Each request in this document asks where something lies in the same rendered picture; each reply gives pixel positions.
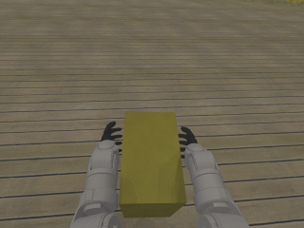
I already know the right robot forearm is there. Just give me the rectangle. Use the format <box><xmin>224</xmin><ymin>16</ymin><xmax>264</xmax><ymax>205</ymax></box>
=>
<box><xmin>184</xmin><ymin>143</ymin><xmax>247</xmax><ymax>222</ymax></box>

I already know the carton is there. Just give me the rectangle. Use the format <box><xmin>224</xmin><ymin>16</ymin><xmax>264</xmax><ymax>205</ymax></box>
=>
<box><xmin>119</xmin><ymin>111</ymin><xmax>187</xmax><ymax>219</ymax></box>

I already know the left robot hand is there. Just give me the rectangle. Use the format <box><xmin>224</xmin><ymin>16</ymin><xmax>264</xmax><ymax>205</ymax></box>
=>
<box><xmin>101</xmin><ymin>121</ymin><xmax>123</xmax><ymax>152</ymax></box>

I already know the right robot hand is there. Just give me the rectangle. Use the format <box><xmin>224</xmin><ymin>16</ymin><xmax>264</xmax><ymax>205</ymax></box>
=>
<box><xmin>178</xmin><ymin>126</ymin><xmax>198</xmax><ymax>159</ymax></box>

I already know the right robot upper arm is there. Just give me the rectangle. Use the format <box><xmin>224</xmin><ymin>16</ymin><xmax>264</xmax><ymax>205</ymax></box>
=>
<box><xmin>196</xmin><ymin>212</ymin><xmax>250</xmax><ymax>228</ymax></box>

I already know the left robot upper arm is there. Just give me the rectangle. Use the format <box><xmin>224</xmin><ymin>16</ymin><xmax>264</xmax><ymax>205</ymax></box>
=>
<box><xmin>70</xmin><ymin>212</ymin><xmax>122</xmax><ymax>228</ymax></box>

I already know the left robot forearm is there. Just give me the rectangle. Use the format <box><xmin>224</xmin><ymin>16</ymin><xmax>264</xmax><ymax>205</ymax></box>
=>
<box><xmin>69</xmin><ymin>140</ymin><xmax>120</xmax><ymax>228</ymax></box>

